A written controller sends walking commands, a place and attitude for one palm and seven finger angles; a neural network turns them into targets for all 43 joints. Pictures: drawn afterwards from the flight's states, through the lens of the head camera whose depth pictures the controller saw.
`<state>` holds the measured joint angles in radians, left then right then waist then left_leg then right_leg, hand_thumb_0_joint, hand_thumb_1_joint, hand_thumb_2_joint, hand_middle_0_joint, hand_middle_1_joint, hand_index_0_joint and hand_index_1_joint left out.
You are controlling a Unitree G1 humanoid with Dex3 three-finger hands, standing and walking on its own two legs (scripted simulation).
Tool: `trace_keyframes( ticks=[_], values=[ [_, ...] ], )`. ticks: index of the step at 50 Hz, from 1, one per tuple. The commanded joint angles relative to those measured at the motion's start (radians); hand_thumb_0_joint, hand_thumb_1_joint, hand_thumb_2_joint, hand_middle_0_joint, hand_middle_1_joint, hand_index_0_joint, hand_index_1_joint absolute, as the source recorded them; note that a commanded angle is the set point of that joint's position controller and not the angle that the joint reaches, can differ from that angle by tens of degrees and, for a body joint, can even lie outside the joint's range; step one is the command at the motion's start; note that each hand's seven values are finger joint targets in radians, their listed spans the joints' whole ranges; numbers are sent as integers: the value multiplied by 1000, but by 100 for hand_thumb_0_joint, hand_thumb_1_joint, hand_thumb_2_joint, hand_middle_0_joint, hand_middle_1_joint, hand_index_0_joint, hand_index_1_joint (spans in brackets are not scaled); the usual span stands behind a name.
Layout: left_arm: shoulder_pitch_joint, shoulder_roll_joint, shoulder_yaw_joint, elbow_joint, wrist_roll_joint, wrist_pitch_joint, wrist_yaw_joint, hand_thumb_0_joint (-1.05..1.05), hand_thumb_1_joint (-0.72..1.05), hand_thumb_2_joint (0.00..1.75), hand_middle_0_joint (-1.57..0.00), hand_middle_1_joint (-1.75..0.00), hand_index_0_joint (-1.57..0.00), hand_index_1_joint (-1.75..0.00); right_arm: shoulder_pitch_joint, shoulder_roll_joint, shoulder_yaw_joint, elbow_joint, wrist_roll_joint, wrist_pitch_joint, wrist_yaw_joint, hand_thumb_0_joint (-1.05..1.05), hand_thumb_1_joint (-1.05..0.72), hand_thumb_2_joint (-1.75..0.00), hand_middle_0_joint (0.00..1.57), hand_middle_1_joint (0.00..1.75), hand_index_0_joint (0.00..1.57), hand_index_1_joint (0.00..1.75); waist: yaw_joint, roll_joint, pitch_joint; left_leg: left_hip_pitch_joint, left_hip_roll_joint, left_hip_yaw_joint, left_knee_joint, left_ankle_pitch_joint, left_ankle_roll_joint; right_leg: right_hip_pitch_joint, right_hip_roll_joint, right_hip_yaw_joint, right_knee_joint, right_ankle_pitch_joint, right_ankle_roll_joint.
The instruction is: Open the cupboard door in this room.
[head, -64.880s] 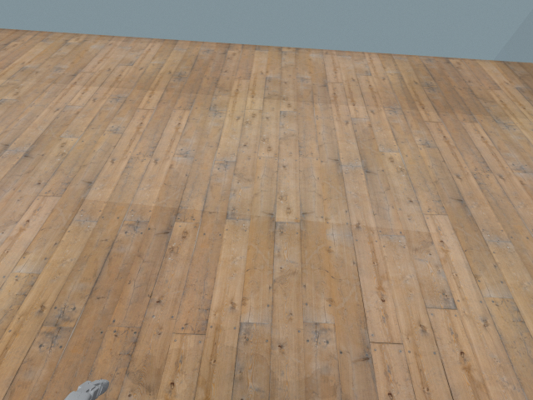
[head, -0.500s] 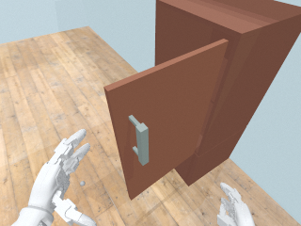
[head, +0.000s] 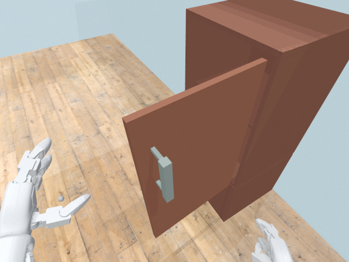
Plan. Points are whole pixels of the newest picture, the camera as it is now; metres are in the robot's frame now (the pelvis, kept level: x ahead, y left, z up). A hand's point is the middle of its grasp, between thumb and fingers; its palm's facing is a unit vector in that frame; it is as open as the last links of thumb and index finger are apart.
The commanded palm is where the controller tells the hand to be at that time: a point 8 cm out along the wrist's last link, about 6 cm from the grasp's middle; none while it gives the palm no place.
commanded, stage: draw the hand back to the body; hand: left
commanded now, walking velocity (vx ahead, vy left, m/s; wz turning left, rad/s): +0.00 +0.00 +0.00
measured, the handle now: (162, 175) +0.30 +0.07 +0.06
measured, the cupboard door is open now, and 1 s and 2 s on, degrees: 94 94 94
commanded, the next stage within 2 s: step back with the hand held close in 0.64 s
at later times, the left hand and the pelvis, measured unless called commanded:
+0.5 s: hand (55, 191) +0.19 +0.24 +0.15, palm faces +0.43 -0.81 -0.39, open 7.6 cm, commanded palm +0.14 +0.28 +0.17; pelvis +0.00 -0.02 +0.00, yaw -1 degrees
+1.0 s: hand (47, 198) +0.18 +0.25 +0.14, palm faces +0.36 -0.80 -0.48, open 7.4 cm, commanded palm +0.11 +0.29 +0.18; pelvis -0.03 -0.01 +0.00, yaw -1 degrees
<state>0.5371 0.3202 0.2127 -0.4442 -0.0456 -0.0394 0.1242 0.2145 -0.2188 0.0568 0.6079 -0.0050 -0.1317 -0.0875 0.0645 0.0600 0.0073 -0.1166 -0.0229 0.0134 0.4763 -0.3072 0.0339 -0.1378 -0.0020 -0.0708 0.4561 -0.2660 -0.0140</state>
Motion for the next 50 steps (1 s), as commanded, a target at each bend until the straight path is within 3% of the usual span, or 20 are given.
trace_keyframes(
  ticks=[1, 4, 13, 17, 22, 26, 31, 35, 37, 38, 39, 40, 41, 43, 46, 50],
  values=[
    [-61, 153, 140, -182, 1, -69, 18, 0, 48, 72, -19, -30, -19, -30, -139, -109, -55, -155, 2, -37, -1, 0, -90, -90, 20, 30, 20, 30, 4, -25, -68, -16, 46, -39, -91, 362, -23, 93, -10, 38, -72, 260, -17],
    [-83, 165, 163, -202, -1, -75, 15, 0, 58, 76, -19, -30, -19, -30, -142, -107, -58, -153, 3, -26, 4, 0, -90, -90, 20, 30, 20, 30, 4, 8, -75, 9, 47, -30, -93, 404, -23, 100, -11, 42, -79, 291, -13],
    [-156, 219, 252, -161, -19, -88, 17, 0, 90, 90, -20, -30, -20, -30, -159, -104, -65, -137, 8, -6, 3, 0, -90, -90, 20, 30, 20, 30, 7, -3, -48, 21, 41, -15, -105, 342, -12, 100, -14, 57, -117, 281, -10],
    [-129, 171, 202, -132, -18, -88, 8, 0, 90, 90, -20, -30, -20, -30, -161, -110, -70, -134, 8, -6, 9, 0, -90, -90, 20, 30, 20, 30, 3, 9, -34, 28, 43, -13, -114, 327, -9, 91, -16, 57, -124, 262, -7],
    [-142, 200, 221, -148, -19, -97, 10, 0, 90, 90, -20, -30, -20, -30, -166, -112, -75, -135, 7, -5, 6, 0, -90, -90, 20, 30, 20, 30, 6, -48, -53, 29, 40, -13, -113, 301, -2, 102, -16, 66, -136, 251, -4],
    [-163, 230, 246, -169, -16, -105, 15, 0, 90, 90, -20, -30, -20, -30, -173, -107, -72, -129, 7, -13, 0, 0, -90, -90, 20, 30, 20, 30, 10, 20, -57, 35, 34, -9, -108, 278, -5, 98, -21, 78, -150, 231, -7],
    [-155, 209, 232, -157, -16, -110, 16, 0, 90, 90, -20, -30, -20, -30, -173, -104, -73, -124, 9, -24, 1, 0, -90, -90, 20, 30, 20, 30, 7, 28, -37, 33, 35, -10, -117, 267, -7, 91, -18, 74, -157, 206, -8],
    [-151, 192, 220, -121, -21, -113, 10, 0, 90, 90, -20, -30, -20, -30, -175, -104, -76, -120, 10, -22, 2, 0, -90, -90, 20, 30, 20, 30, 3, -38, -6, 27, 37, -11, -123, 224, 0, 64, -16, 79, -178, 147, -2],
    [-149, 196, 224, -104, -22, -115, 9, 0, 90, 90, -20, -30, -20, -30, -175, -105, -77, -119, 10, -23, 3, 0, -90, -90, 20, 30, 20, 30, 5, -39, 2, 22, 38, -12, -128, 205, 0, 62, -19, 81, -183, 121, -2],
    [-247, 225, 234, -159, -19, -124, 13, 0, 90, 90, -20, -30, -20, -30, -183, -109, -76, -118, 12, -26, 1, 0, -90, -90, 20, 30, 20, 30, 0, -12, -21, 31, 34, -12, -123, 209, 1, 66, -20, 86, -184, 123, -3],
    [-292, 344, 363, -171, -13, -158, 18, 0, 90, 90, -20, -30, -20, -30, -148, -127, -81, -147, 23, -8, 6, 0, -90, -90, 20, 30, 20, 30, -39, -48, 56, -43, 49, -45, -77, 139, 17, -56, -74, 188, -249, 108, 3],
    [-190, 262, 303, -91, -11, -159, 6, 0, 90, 90, -20, -30, -20, -30, -142, -111, -83, -127, 15, 7, 8, 0, -90, -90, 20, 30, 20, 30, -43, -112, 42, -35, 46, -49, -41, 141, 17, -68, -101, 182, -259, 98, 1],
    [-181, 272, 301, -107, -5, -158, 5, 0, 90, 90, -20, -30, -20, -30, -152, -115, -87, -136, 16, 16, 11, 0, -90, -90, 20, 30, 20, 30, -39, -93, 41, -27, 44, -47, -32, 152, 15, -81, -112, 179, -256, 124, -5],
    [-102, 218, 253, -109, -3, -159, -1, 0, 90, 90, -20, -30, -20, -30, -145, -118, -88, -143, 13, 30, 12, 0, -90, -90, 20, 30, 20, 30, -48, -65, -8, -30, 50, -39, -21, 177, 10, -81, -122, 160, -228, 143, -6],
    [-33, 228, 264, -158, -6, -163, 8, 0, 90, 90, -20, -30, -20, -30, -142, -127, -98, -153, 13, 46, 10, 0, -90, -90, 20, 30, 20, 30, -48, 6, -98, -39, 70, -42, -36, 253, 6, -22, -120, 135, -156, 264, -4],
    [1, 275, 316, -248, -6, -168, 24, 0, 90, 90, -20, -30, -20, -30, -138, -127, -110, -185, 18, 64, 1, 0, -90, -90, 20, 30, 20, 30, -49, -34, -185, -75, 100, -66, -42, 393, 3, 43, -92, 112, -47, 412, 4]
  ],
)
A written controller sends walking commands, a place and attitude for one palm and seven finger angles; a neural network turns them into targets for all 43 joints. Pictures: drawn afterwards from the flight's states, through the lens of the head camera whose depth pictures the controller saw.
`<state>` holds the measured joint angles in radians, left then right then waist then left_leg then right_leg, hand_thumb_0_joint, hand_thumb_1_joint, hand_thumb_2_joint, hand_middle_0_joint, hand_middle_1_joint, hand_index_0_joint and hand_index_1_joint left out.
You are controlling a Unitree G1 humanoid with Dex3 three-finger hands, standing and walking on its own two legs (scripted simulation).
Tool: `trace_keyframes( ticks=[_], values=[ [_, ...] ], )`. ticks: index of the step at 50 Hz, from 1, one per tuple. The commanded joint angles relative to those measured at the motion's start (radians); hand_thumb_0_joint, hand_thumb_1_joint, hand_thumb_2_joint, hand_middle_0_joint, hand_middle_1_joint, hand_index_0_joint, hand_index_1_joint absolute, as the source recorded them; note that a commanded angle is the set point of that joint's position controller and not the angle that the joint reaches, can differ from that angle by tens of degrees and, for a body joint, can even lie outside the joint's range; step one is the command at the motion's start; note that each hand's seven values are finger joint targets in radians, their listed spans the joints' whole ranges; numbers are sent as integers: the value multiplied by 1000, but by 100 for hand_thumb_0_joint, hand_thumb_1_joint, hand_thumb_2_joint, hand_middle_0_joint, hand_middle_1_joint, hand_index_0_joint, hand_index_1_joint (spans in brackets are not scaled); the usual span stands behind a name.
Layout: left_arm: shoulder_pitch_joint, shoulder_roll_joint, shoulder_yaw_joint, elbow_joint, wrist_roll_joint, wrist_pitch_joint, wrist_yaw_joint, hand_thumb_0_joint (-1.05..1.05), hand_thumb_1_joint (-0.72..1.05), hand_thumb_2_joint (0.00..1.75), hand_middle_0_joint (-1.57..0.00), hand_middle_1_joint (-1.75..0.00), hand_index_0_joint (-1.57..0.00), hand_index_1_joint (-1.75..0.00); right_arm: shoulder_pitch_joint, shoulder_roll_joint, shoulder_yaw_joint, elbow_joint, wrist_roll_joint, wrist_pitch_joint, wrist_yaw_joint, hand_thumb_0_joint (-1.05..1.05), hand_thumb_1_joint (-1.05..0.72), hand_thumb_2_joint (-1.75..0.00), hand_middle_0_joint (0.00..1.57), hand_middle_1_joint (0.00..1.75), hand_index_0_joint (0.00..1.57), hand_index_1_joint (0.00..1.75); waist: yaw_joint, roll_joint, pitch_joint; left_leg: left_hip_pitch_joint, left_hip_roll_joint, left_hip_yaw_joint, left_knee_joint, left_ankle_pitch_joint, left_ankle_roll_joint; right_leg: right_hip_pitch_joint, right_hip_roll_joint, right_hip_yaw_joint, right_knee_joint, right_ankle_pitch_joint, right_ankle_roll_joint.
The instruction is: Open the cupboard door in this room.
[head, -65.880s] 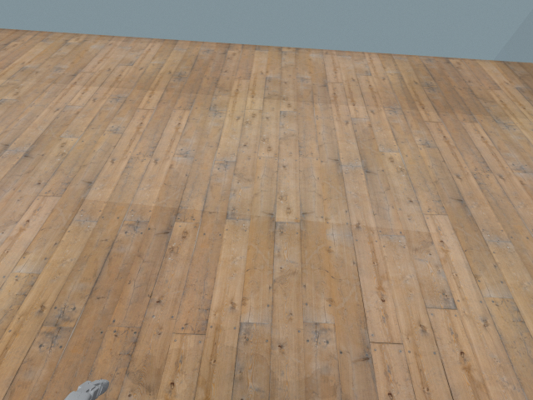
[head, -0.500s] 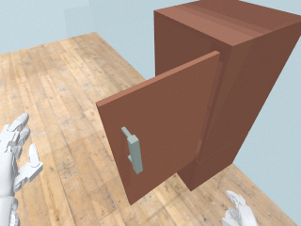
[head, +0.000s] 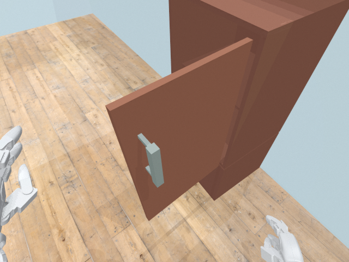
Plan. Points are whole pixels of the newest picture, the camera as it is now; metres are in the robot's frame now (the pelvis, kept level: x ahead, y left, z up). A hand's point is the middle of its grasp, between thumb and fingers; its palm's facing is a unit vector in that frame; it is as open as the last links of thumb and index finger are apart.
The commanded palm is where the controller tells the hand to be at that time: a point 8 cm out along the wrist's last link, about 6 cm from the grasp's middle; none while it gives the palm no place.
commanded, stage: step back with the hand held close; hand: left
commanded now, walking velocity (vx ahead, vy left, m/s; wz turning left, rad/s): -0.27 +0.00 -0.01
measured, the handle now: (150, 161) +0.32 +0.08 +0.05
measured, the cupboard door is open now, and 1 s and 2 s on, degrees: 94 94 94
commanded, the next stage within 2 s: stop stepping back and stand still in 0.90 s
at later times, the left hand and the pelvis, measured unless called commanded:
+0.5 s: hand out of the picture +0.13 +0.28 +0.14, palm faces +0.42 -0.80 -0.44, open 7.4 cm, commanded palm +0.06 +0.33 +0.17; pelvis -0.07 +0.03 -0.02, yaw +1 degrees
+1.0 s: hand out of the picture +0.05 +0.24 +0.16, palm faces +0.27 -0.83 -0.49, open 7.4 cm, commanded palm -0.02 +0.30 +0.17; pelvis -0.18 +0.01 -0.01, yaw -3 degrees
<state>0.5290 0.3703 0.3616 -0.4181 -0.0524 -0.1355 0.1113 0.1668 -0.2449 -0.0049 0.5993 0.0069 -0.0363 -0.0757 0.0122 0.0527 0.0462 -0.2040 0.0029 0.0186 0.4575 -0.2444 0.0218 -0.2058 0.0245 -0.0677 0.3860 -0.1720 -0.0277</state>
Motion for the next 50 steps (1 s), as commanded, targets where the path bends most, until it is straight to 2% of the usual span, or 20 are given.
trace_keyframes(
  ticks=[1, 8, 11, 15, 18, 20, 21, 23, 25, 26, 27, 28, 29, 32, 37, 40, 44, 47, 48, 50],
  values=[
    [16, 247, 188, -281, 0, -71, 42, 0, 90, 90, -20, -30, -20, -30, -96, -102, -49, -174, 5, -27, -15, 0, -90, -90, 20, 30, 20, 30, 5, -11, -239, 1, 79, -77, -24, 346, 14, 127, -121, 107, 41, 346, 16],
    [58, 227, 198, -309, 6, -78, 49, 0, 90, 90, -20, -30, -20, -30, -90, -107, -54, -203, 4, -22, -21, 0, -90, -90, 20, 30, 20, 30, 9, 65, -205, -164, 135, -141, -94, 275, 32, 142, -70, 89, 175, 215, 26],
    [50, 207, 192, -287, 15, -82, 47, 0, 90, 90, -20, -30, -20, -30, -89, -115, -55, -205, 0, -30, -18, 0, -90, -90, 20, 30, 20, 30, 9, 97, -144, -311, 164, -165, -146, 89, 59, 165, -56, 89, 235, 103, 31],
    [6, 195, 183, -277, 31, -92, 48, 0, 90, 90, -20, -30, -20, -30, -66, -121, -54, -210, 2, -38, -14, 0, -90, -90, 20, 30, 20, 30, -7, 29, -98, -457, 163, -166, -140, -206, 79, 188, -72, 128, 247, 65, 27],
    [-34, 203, 176, -283, 36, -97, 52, 0, 90, 90, -20, -30, -20, -30, -48, -117, -55, -207, 2, -43, -11, 0, -90, -90, 20, 30, 20, 30, -20, -88, -71, -396, 83, -128, 2, -309, 59, 27, -143, 241, 75, -110, -5],
    [-57, 212, 169, -301, 32, -103, 60, 0, 90, 90, -20, -30, -20, -30, -37, -108, -55, -191, 2, -46, -7, 0, -90, -90, 20, 30, 20, 30, -25, -161, -74, -232, 24, -82, 194, -258, 24, -181, -233, 325, -82, -321, -54],
    [-69, 230, 174, -324, 29, -108, 67, 0, 90, 90, -20, -30, -20, -30, -36, -104, -53, -177, 0, -47, -7, 0, -90, -90, 20, 30, 20, 30, -25, -181, -87, -130, 8, -60, 298, -211, 9, -284, -279, 340, -133, -373, -80],
    [-64, 229, 172, -331, 28, -111, 78, 0, 90, 90, -20, -30, -20, -30, -40, -89, -38, -170, -4, -47, -8, 0, -90, -90, 20, 30, 20, 30, -28, -190, -114, -50, 14, -51, 315, -168, 6, -331, -293, 258, -117, -344, -76],
    [-33, 246, 199, -353, 23, -117, 83, 0, 90, 90, -20, -30, -20, -30, -48, -101, -37, -176, -3, -50, -15, 0, -90, -90, 20, 30, 20, 30, -28, -72, -122, -72, 50, -104, 114, -174, 21, -295, -210, 168, 3, -301, -33],
    [-12, 262, 220, -379, 22, -122, 85, 0, 90, 90, -20, -30, -20, -30, -66, -117, -42, -186, -6, -52, -25, 0, -90, -90, 20, 30, 20, 30, -22, 77, -111, -164, 119, -201, -48, -249, 43, -234, -132, 113, 131, -305, 2],
    [-2, 250, 231, -414, 27, -134, 86, 0, 90, 90, -20, -30, -20, -30, -69, -126, -41, -200, -9, -63, -27, 0, -90, -90, 20, 30, 20, 30, -13, 285, -124, -348, 251, -384, -267, -431, 87, -74, -24, 59, 411, -251, 37],
    [-33, 257, 244, -442, 43, -140, 86, 0, 90, 90, -20, -30, -20, -30, -69, -106, -43, -198, -22, -79, -25, 0, -90, -90, 20, 30, 20, 30, -16, 350, -128, -466, 341, -499, -397, -510, 133, 3, 32, 87, 706, -267, 45],
    [-75, 281, 260, -453, 52, -145, 90, 0, 90, 90, -20, -30, -20, -30, -62, -90, -47, -181, -25, -91, -19, 0, -90, -90, 20, 30, 20, 30, -20, 264, -115, -486, 358, -478, -398, -484, 142, -8, 28, 136, 849, -271, 39],
    [-25, 241, 234, -382, 36, -138, 92, 0, 90, 90, -20, -30, -20, -30, -59, -84, -58, -150, -19, -120, -7, 0, -90, -90, 20, 30, 20, 30, -8, 75, -125, -227, 288, -328, -239, -165, 137, -172, 6, 126, 741, -296, 42],
    [19, 157, 129, -337, 9, -101, 73, 0, 90, 90, -20, -30, -20, -30, -30, -84, -46, -99, -18, -131, 10, 0, -90, -90, 20, 30, 20, 30, -20, 183, -172, -16, 216, -230, -331, -111, 50, -129, 43, 24, 429, -358, 37],
    [-19, 183, 129, -337, -3, -101, 65, 0, 90, 90, -20, -30, -20, -30, -32, -90, -45, -90, -22, -133, 15, 0, -90, -90, 20, 30, 20, 30, -11, 197, -224, 42, 190, -181, -347, -53, 17, -45, 63, -5, 216, -365, 18],
    [-10, 269, 188, -399, -30, -125, 44, 0, 90, 90, -20, -30, -20, -30, -54, -77, -38, -97, -24, -104, 24, 0, -90, -90, 20, 30, 20, 30, 10, 123, -310, 174, 146, -95, -196, 293, -50, 10, 25, 21, -104, -150, -19],
    [17, 360, 276, -432, -52, -161, 42, 0, 90, 90, -20, -30, -20, -30, -112, -46, -9, -118, -14, -86, 18, 0, -90, -90, 20, 30, 20, 30, 21, -106, -270, 114, 45, -7, 126, 57, -36, -123, -234, 180, -162, 184, -60],
    [3, 389, 304, -428, -49, -171, 42, 0, 90, 90, -20, -30, -20, -30, -126, -54, -3, -126, -15, -94, 11, 0, -90, -90, 20, 30, 20, 30, 26, -95, -232, 40, 29, 11, 217, -30, -38, -142, -283, 188, -143, 290, -66],
    [14, 348, 285, -395, -36, -157, 32, 0, 90, 90, -20, -30, -20, -30, -136, -66, -15, -134, 16, -96, -4, 0, -90, -90, 20, 30, 20, 30, 17, -248, -226, -118, -25, 17, 299, -85, -24, 10, -260, 116, -2, 769, -2]
  ],
)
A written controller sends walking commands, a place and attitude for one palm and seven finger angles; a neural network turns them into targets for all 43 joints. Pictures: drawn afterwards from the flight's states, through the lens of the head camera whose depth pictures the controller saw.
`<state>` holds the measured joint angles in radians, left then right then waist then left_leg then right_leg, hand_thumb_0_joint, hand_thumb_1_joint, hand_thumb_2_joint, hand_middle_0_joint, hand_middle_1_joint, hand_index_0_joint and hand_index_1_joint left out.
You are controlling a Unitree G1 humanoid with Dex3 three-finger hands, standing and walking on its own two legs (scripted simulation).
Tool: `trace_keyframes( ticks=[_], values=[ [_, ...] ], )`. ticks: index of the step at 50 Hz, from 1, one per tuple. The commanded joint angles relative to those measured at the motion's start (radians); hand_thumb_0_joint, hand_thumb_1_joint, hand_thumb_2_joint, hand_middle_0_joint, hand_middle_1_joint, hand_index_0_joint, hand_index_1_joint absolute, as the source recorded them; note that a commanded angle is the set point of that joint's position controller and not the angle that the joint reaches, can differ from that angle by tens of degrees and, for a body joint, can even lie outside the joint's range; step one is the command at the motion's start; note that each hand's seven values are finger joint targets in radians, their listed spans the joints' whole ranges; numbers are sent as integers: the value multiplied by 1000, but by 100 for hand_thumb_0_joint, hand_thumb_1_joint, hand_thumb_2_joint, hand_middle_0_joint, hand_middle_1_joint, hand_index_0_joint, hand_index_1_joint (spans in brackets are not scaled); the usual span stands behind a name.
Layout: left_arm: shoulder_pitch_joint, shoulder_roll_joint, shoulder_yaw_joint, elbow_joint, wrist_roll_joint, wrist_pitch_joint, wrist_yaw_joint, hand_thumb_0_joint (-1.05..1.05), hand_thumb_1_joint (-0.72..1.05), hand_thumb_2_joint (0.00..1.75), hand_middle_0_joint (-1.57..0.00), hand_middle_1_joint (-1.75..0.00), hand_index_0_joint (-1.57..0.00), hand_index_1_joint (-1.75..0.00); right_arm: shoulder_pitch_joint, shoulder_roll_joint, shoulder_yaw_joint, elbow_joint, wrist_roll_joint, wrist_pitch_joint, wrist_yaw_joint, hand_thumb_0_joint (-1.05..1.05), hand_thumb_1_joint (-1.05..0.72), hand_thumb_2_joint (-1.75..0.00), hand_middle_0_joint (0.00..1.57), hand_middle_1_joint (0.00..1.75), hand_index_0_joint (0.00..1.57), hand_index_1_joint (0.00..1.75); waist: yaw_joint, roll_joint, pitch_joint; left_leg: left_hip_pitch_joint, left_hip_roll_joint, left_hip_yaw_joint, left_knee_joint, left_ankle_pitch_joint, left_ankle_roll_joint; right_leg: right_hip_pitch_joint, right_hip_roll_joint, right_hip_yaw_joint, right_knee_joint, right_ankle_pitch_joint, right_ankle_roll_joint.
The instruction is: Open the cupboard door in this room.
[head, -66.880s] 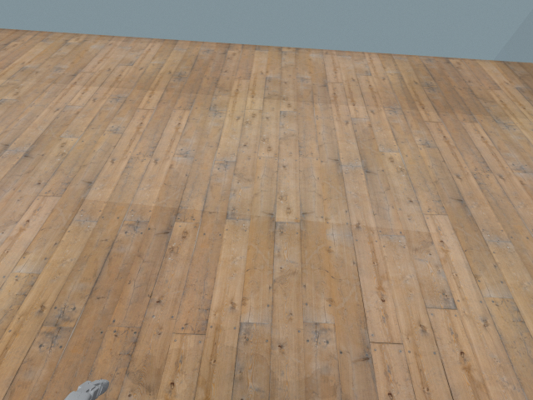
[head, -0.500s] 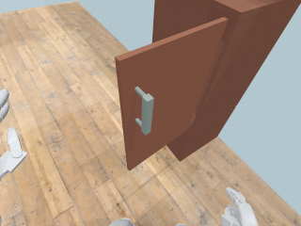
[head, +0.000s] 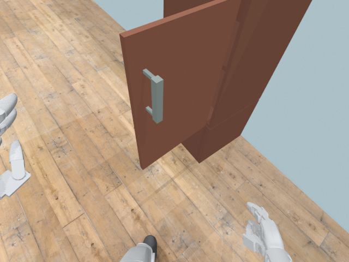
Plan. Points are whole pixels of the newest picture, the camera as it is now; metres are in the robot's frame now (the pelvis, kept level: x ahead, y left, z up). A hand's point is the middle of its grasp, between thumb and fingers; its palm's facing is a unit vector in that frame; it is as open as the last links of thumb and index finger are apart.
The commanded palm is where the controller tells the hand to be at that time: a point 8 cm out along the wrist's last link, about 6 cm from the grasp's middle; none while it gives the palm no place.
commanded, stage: stop stepping back and stand still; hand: left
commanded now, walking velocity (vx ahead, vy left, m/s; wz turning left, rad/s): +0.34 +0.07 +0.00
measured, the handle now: (152, 97) +0.50 +0.11 +0.07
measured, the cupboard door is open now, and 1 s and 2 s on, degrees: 94 94 94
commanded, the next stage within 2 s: let the arm hang, fingers relaxed in 1.12 s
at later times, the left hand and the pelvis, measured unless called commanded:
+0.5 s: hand out of the picture +0.14 +0.28 +0.17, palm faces +0.48 -0.77 -0.43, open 7.4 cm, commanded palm +0.07 +0.32 +0.19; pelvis -0.05 +0.01 +0.00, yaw +3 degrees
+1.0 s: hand out of the picture +0.08 +0.31 +0.16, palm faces +0.50 -0.76 -0.43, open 7.4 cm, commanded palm +0.02 +0.33 +0.19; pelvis -0.10 +0.02 +0.01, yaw +3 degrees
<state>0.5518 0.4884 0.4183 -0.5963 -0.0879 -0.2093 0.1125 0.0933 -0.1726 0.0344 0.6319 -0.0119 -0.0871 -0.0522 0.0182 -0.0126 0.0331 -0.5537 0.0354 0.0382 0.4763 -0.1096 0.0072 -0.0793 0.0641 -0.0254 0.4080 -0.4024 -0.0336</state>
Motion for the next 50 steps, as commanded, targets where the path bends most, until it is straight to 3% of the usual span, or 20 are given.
trace_keyframes(
  ticks=[1, 3, 4, 5, 6, 7, 9, 11, 12, 13, 15, 19, 22, 24, 26, 28, 30, 35, 42, 50],
  values=[
    [50, 233, 247, -170, 1, -59, 30, 0, 90, 90, -20, -30, -20, -30, -60, -135, -49, -183, 30, -39, -33, 0, -90, -90, 20, 30, 20, 30, -3, -165, -225, 247, -47, 1, 238, -137, 1, -107, -281, 56, 35, 1053, 22],
    [81, 153, 186, -107, -4, -13, 25, 0, 90, 90, -20, -30, -20, -30, -22, -145, -40, -170, 28, -18, -43, 0, -90, -90, 20, 30, 20, 30, -41, 24, -217, 424, -26, -9, 71, 253, 26, -167, -190, -6, 130, 878, 45],
    [49, 146, 175, -80, -2, -6, 28, 0, 90, 90, -20, -30, -20, -30, -12, -168, -46, -157, 26, -21, -47, 0, -90, -90, 20, 30, 20, 30, -37, 119, -206, 516, 29, -81, 19, 452, 56, -241, -116, -23, 167, 671, 80],
    [9, 132, 154, -62, 1, -4, 31, 0, 90, 90, -20, -30, -20, -30, 12, -183, -54, -148, 28, -28, -44, 0, -90, -90, 20, 30, 20, 30, -32, 181, -209, 524, 98, -163, -33, 488, 94, -254, -65, -5, 223, 338, 100],
    [-55, 109, 111, -25, -6, -6, 24, 0, 90, 90, -20, -30, -20, -30, 24, -191, -61, -137, 41, -44, -40, 0, -90, -90, 20, 30, 20, 30, -37, 166, -133, 464, 157, -242, -113, 318, 110, -273, -53, 23, 239, -11, 101],
    [-9, 111, 131, 48, 10, 0, 36, 0, 90, 90, -20, -30, -20, -30, 37, -190, -65, -134, 27, -54, -40, 0, -90, -90, 20, 30, 20, 30, -13, 172, -109, 398, 176, -303, -146, 181, 131, -258, -36, 42, 171, -114, 90],
    [-20, 115, 123, 16, 24, 10, 35, 0, 90, 90, -20, -30, -20, -30, 4, -187, -63, -155, 18, -52, -39, 0, -90, -90, 20, 30, 20, 30, -14, 187, -51, 155, 141, -285, -296, -335, 84, -88, -43, 11, 86, -107, 36],
    [-20, 154, 144, -46, 37, -8, 34, 0, 90, 90, -20, -30, -20, -30, -10, -185, -74, -182, 12, -39, -36, 0, -90, -90, 20, 30, 20, 30, -18, 73, -44, 120, 7, -138, -97, -354, 14, -106, -123, 88, -108, -118, -13],
    [-3, 137, 115, -79, 36, -15, 31, 0, 90, 90, -20, -30, -20, -30, -8, -161, -74, -186, 15, -36, -27, 0, -90, -90, 20, 30, 20, 30, -17, -105, -53, 195, -68, -61, 196, -260, -18, -257, -276, 288, -260, -318, -61],
    [-18, 137, 113, -118, 36, -17, 33, 0, 90, 90, -20, -30, -20, -30, -14, -170, -85, -174, 19, -34, -26, 0, -90, -90, 20, 30, 20, 30, 1, -212, 12, 141, -81, -67, 469, -248, -26, -391, -405, 423, -337, -352, -104],
    [-31, 135, 127, -124, 45, -34, 37, 0, 90, 90, -20, -30, -20, -30, 33, -167, -78, -135, 12, -51, -22, 0, -90, -90, 20, 30, 20, 30, -33, -116, -14, 49, -35, -89, 575, -179, -22, -306, -366, 288, -244, -81, -87],
    [-105, 133, 130, -87, 68, -61, 62, 0, 90, 90, -20, -30, -20, -30, 28, -143, -64, -128, 12, -93, -50, 0, -90, -90, 20, 30, 20, 30, -15, -14, -34, 144, 0, -14, 203, -197, 14, -132, -302, 172, -107, 295, -90],
    [-103, 111, 123, -81, 61, -66, 72, 0, 90, 90, -20, -30, -20, -30, 62, -157, -72, -114, 6, -117, -59, 0, -90, -90, 20, 30, 20, 30, -18, 67, -110, 350, -23, 6, -77, -37, 27, -69, -235, 123, 32, 481, -25],
    [-85, 110, 123, -105, 57, -73, 72, 0, 90, 90, -20, -30, -20, -30, 73, -185, -87, -134, 13, -113, -53, 0, -90, -90, 20, 30, 20, 30, -11, 174, -190, 505, 99, -131, -31, 319, 74, -135, -127, 39, 177, 458, 48],
    [-18, 120, 141, -61, 58, -64, 63, 0, 90, 90, -20, -30, -20, -30, 85, -156, -76, -127, 10, -110, -39, 0, -90, -90, 20, 30, 20, 30, -16, 197, -192, 543, 128, -151, -1, 546, 92, -197, -80, -9, 184, 274, 54],
    [-37, 85, 107, -57, 55, -63, 48, 0, 90, 90, -20, -30, -20, -30, 63, -163, -71, -131, 13, -107, -28, 0, -90, -90, 20, 30, 20, 30, -21, 149, -110, 378, 146, -190, -99, 362, 72, -124, -65, -24, 145, 98, 51],
    [-33, 79, 107, -47, 54, -63, 44, 0, 90, 90, -20, -30, -20, -30, 47, -173, -69, -136, 15, -109, -24, 0, -90, -90, 20, 30, 20, 30, -17, 107, -63, 275, 135, -174, -122, 167, 63, -70, -70, -16, 76, 151, 49],
    [16, 86, 128, -42, 42, -68, 41, 0, 90, 90, -20, -30, -20, -30, 34, -154, -67, -147, 12, -98, -17, 0, -90, -90, 20, 30, 20, 30, -24, 6, -121, 298, 34, -89, -60, -30, 14, -72, -127, 74, -36, 274, 21],
    [-96, 78, 98, -49, 53, -60, 43, 0, 90, 90, -20, -30, -20, -30, 12, -149, -57, -152, 4, -94, -37, 0, -90, -90, 20, 30, 20, 30, -26, 103, -44, 294, 38, -110, -154, -255, 12, -159, -97, 58, -104, 50, 31],
    [-137, 61, 64, -64, 76, -58, 53, 0, 90, 90, -20, -30, -20, -30, 23, -157, -61, -152, 6, -119, -43, 0, -90, -90, 20, 30, 20, 30, -15, 144, -70, 269, 47, -136, -230, -337, 17, -79, -69, 22, -72, 88, 41]
  ],
)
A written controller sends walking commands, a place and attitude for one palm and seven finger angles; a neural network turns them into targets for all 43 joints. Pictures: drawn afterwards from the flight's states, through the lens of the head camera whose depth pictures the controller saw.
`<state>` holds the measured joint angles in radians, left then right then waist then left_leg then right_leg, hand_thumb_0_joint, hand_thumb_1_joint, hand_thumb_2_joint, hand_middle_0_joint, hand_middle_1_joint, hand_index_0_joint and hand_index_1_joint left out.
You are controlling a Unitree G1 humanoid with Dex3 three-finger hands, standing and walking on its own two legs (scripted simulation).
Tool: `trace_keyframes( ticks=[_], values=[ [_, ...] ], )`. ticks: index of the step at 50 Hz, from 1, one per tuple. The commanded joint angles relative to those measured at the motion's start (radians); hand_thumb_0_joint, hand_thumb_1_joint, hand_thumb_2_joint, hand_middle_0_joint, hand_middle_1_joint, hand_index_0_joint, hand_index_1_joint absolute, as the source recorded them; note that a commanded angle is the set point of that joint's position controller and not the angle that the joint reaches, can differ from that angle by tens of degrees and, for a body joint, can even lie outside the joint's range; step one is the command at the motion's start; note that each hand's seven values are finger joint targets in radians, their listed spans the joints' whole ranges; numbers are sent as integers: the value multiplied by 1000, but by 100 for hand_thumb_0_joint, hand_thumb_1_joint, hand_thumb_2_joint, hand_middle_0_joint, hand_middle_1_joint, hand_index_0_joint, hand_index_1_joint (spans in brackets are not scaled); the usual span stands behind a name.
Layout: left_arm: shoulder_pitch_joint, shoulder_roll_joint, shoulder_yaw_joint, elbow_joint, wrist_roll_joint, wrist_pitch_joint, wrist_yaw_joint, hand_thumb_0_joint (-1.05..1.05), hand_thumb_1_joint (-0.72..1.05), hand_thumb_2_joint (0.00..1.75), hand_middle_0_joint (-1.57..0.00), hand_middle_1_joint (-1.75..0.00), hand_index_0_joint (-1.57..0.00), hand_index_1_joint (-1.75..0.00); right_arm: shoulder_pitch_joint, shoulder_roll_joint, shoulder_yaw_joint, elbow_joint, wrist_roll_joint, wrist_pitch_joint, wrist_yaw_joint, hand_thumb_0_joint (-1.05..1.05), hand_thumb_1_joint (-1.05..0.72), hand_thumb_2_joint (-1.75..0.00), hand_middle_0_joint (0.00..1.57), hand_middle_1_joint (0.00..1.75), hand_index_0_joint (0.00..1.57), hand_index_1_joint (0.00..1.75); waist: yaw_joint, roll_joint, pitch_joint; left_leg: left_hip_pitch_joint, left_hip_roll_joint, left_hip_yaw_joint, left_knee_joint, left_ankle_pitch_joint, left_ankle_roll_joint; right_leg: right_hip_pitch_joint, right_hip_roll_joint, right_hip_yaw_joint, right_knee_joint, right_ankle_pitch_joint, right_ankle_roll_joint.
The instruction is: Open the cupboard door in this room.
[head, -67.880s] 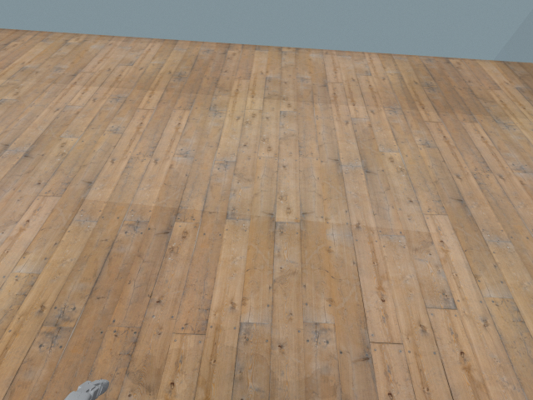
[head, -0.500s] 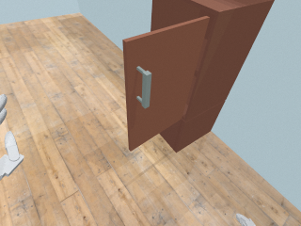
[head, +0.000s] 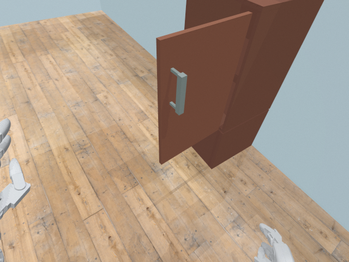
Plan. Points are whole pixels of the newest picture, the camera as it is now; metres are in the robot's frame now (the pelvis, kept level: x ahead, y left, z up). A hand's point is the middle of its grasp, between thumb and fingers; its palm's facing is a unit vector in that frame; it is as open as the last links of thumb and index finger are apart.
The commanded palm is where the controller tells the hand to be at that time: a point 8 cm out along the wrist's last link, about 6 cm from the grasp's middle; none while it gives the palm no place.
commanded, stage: stop stepping back and stand still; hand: left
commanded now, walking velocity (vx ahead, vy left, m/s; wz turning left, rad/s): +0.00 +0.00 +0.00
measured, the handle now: (176, 91) +0.60 +0.05 +0.05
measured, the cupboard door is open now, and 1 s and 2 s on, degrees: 94 94 94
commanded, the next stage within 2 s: let the arm hang, fingers relaxed in 0.12 s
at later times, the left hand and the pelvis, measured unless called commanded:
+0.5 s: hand out of the picture +0.08 +0.17 -0.16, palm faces -0.03 -0.98 -0.22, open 7.4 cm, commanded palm none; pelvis -0.01 -0.01 -0.01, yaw +2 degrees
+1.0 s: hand out of the picture -0.04 +0.17 -0.17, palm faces +0.08 -0.97 -0.23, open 7.4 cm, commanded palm none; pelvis +0.00 -0.02 +0.00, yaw +2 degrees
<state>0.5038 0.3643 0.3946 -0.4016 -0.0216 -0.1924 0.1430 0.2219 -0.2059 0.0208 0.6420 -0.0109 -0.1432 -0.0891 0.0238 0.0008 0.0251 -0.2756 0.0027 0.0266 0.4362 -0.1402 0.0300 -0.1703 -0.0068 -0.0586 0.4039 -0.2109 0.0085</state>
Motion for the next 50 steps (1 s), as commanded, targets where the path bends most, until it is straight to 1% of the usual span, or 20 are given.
trace_keyframes(
  ticks=[1, 2, 6, 10, 11, 12, 13, 15, 17, 19, 20, 21, 22, 24, 26, 30, 37, 40, 44, 50],
  values=[
    [-64, 206, 109, -251, 11, -75, 23, 0, 90, 90, -20, -30, -20, -30, -107, -123, -49, -162, 1, -67, -7, 0, -90, -90, 20, 30, 20, 30, -17, 120, -63, -10, 75, -127, -191, -295, -8, 14, 0, 54, -76, -103, -3],
    [-52, 190, 98, -259, 10, -75, 22, 0, 90, 90, -20, -30, -20, -30, -106, -119, -47, -165, 3, -67, -5, 0, -90, -90, 20, 30, 20, 30, -18, 108, -63, -10, 71, -119, -179, -274, -9, 19, -3, 56, -80, -92, -3],
    [22, 218, 138, -227, 0, -76, 22, 0, 90, 90, -20, -30, -20, -30, -105, -120, -55, -163, 1, -62, -1, 0, -90, -90, 20, 30, 20, 30, -17, 70, -75, 16, 51, -94, -124, -170, -20, 3, -24, 69, -120, -73, -13],
    [31, 200, 126, -214, -14, -77, 16, 0, 90, 90, -20, -30, -20, -30, -103, -121, -56, -161, 5, -49, 3, 0, -90, -90, 20, 30, 20, 30, -24, 57, -70, 48, 46, -75, -73, -78, -23, -32, -37, 83, -133, -35, -17],
    [-76, 5, -321, 570, 31, 44, -106, 0, 90, 90, -20, -30, -20, -30, -153, -236, -91, 113, 18, -108, 89, 0, -90, -90, 20, 30, 20, 30, -68, 75, -28, -20, 107, -120, 73, 157, -19, -174, -86, 14, 17, 31, -36],
    [-99, 26, -269, 588, 47, 148, -136, 0, 90, 90, -20, -30, -20, -30, -67, -267, -102, 123, 19, -5, 97, 0, -90, -90, 20, 30, 20, 30, -54, 94, -73, 12, 124, -136, 43, 214, -8, -161, -104, 63, 18, 22, -42],
    [-96, 32, -263, 571, 50, 178, -141, 0, 90, 90, -20, -30, -20, -30, -56, -263, -102, 94, 19, 27, 93, 0, -90, -90, 20, 30, 20, 30, -52, 93, -65, -1, 141, -153, 33, 205, 9, -160, -72, 39, 62, -41, -38],
    [-126, 42, -273, 659, 57, 179, -144, 0, 90, 90, -20, -30, -20, -30, -88, -266, -85, 100, 4, 54, 88, 0, -90, -90, 20, 30, 20, 30, -28, 13, -88, -106, 158, -218, -6, 123, 53, -89, -47, 47, 133, -86, -42],
    [-164, 68, -285, 770, 63, 172, -143, 0, 90, 90, -20, -30, -20, -30, -100, -256, -77, 119, -5, 71, 89, 0, -90, -90, 20, 30, 20, 30, -16, -133, -125, -76, 123, -198, 27, 117, 42, -49, -75, 78, 81, -28, -61],
    [-229, 79, -298, 886, 61, 173, -141, 0, 90, 90, -20, -30, -20, -30, -84, -229, -68, 149, -6, 92, 91, 0, -90, -90, 20, 30, 20, 30, -30, -235, -138, -23, 70, -142, 91, 84, 21, -81, -141, 121, 23, 2, -91],
    [-257, 72, -310, 944, 57, 178, -138, 0, 90, 90, -20, -30, -20, -30, -79, -207, -63, 170, -8, 105, 91, 0, -90, -90, 20, 30, 20, 30, -38, -229, -121, 10, 42, -110, 126, 51, 7, -127, -170, 136, -9, -14, -105],
    [-285, 67, -321, 990, 54, 185, -133, 0, 90, 90, -20, -30, -20, -30, -63, -192, -58, 186, -12, 118, 90, 0, -90, -90, 20, 30, 20, 30, -49, -186, -100, 39, 30, -87, 151, 32, -2, -163, -183, 137, -24, -37, -118],
    [-300, 46, -335, 1039, 49, 192, -130, 0, 90, 90, -20, -30, -20, -30, -54, -164, -50, 206, -17, 130, 90, 0, -90, -90, 20, 30, 20, 30, -53, -102, -82, 51, 30, -77, 147, 29, -7, -178, -184, 139, -27, -49, -119],
    [-288, 18, -355, 1128, 43, 198, -127, 0, 90, 90, -20, -30, -20, -30, -47, -132, -36, 239, -19, 145, 89, 0, -90, -90, 20, 30, 20, 30, -51, 33, -51, 51, 51, -101, 82, 37, -8, -182, -152, 121, -22, -115, -96],
    [-240, 11, -358, 1215, 40, 198, -124, 0, 90, 90, -20, -30, -20, -30, -49, -143, -33, 264, -18, 147, 84, 0, -90, -90, 20, 30, 20, 30, -28, 154, -41, -5, 79, -159, -10, 12, 4, -100, -100, 91, 2, -124, -68],
    [-172, -27, -352, 1357, 32, 196, -124, 0, 90, 90, -20, -30, -20, -30, -19, -116, -33, 326, -16, 152, 71, 0, -90, -90, 20, 30, 20, 30, -14, 234, -54, -48, 80, -169, -72, -113, 4, -5, -90, 79, -19, -114, -68],
    [-165, -61, -363, 1474, 32, 190, -123, 0, 90, 90, -20, -30, -20, -30, 69, -83, -43, 408, -10, 163, 62, 0, -90, -90, 20, 30, 20, 30, -36, -11, 31, 32, 69, -129, -48, -122, -2, -116, -114, 82, -120, -208, -76],
    [-159, -77, -365, 1497, 31, 192, -119, 0, 90, 90, -20, -30, -20, -30, 94, -62, -42, 434, -11, 168, 62, 0, -90, -90, 20, 30, 20, 30, -41, -46, 67, 53, 63, -117, -36, -120, -4, -166, -118, 85, -135, -251, -77],
    [-142, -92, -365, 1515, 31, 194, -115, 0, 90, 90, -20, -30, -20, -30, 106, -40, -39, 457, -13, 167, 61, 0, -90, -90, 20, 30, 20, 30, -39, -15, 73, 43, 70, -118, -55, -129, -1, -164, -109, 82, -117, -255, -73],
    [-124, -111, -362, 1530, 31, 193, -111, 0, 90, 90, -20, -30, -20, -30, 103, -22, -35, 476, -15, 160, 60, 0, -90, -90, 20, 30, 20, 30, -25, -14, 95, 3, 75, -129, -99, -125, 3, -121, -98, 70, -87, -199, -63]
  ],
)
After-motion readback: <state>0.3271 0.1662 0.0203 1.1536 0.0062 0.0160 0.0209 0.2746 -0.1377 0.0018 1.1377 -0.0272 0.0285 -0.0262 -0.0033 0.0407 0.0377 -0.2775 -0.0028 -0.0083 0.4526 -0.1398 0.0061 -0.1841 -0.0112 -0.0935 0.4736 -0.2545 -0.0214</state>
